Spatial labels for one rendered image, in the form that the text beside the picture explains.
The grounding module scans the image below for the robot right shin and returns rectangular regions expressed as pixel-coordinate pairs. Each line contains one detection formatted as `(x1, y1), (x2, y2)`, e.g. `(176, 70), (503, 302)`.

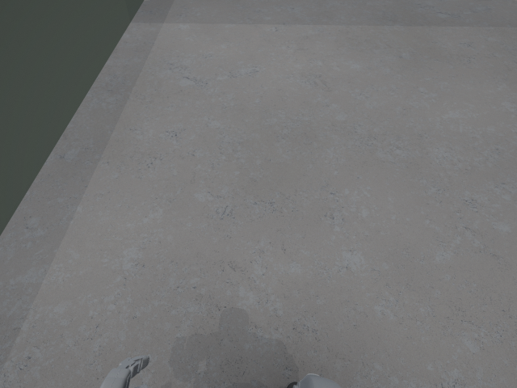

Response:
(299, 373), (320, 382)

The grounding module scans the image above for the robot left hand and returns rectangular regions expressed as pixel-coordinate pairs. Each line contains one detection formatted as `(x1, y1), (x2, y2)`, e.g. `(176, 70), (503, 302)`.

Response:
(99, 355), (149, 388)

